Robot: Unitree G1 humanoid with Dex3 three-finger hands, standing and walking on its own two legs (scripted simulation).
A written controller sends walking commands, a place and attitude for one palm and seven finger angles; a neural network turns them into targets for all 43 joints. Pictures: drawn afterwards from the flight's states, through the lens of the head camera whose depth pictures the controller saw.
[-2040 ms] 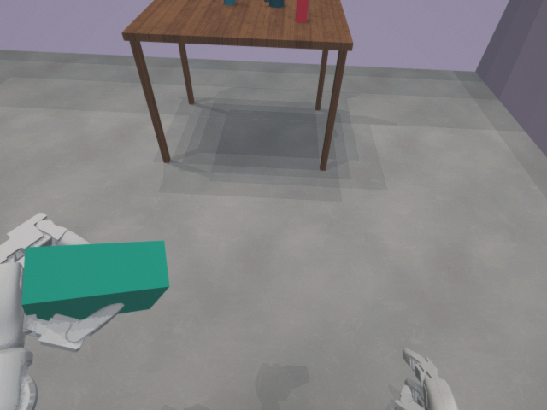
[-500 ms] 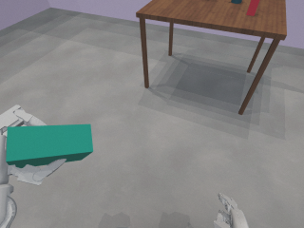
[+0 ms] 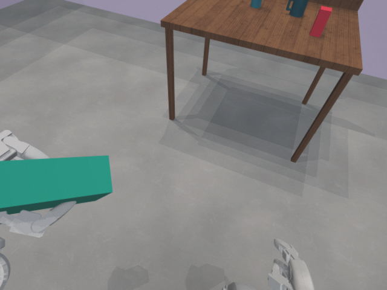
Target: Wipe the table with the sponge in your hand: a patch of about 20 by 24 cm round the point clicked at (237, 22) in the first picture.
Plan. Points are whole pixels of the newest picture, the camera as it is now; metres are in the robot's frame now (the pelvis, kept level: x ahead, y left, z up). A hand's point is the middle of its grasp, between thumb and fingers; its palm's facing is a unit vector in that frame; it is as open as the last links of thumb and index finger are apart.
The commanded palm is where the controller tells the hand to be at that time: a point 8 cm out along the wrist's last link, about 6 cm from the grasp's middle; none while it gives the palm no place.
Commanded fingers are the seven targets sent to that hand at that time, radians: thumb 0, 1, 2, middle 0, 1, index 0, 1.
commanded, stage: walk to a spot facing it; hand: left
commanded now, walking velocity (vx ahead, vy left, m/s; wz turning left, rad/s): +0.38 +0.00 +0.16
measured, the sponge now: (72, 183) +0.24 +0.20 +0.16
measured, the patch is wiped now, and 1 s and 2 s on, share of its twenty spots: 0.00 0.00 0.00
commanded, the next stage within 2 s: turn to face it in 1.90 s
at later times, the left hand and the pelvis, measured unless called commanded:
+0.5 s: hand (77, 126) +0.33 +0.22 +0.19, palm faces +0.49 -0.76 -0.43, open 9.4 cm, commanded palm +0.28 +0.26 +0.18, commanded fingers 0.00 0.10 1.30 -1.20 -1.60 -1.20 -1.60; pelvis +0.15 -0.04 +0.00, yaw +7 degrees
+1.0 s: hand (107, 86) +0.46 +0.20 +0.18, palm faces +0.57 -0.69 -0.44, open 9.4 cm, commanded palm +0.39 +0.24 +0.18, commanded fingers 0.00 0.10 1.30 -1.20 -1.60 -1.20 -1.60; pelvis +0.30 -0.07 -0.01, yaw +12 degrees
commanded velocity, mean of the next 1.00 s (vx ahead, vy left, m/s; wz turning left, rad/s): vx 0.37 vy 0.00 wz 0.22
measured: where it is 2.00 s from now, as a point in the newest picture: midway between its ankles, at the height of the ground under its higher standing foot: (193, 221)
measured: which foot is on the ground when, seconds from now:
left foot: down 0.00-0.16, up 0.18-0.52, down 0.54-0.88, up 0.90-1.00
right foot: up 0.00-0.14, down 0.16-0.54, up 0.56-0.86, down 0.88-1.00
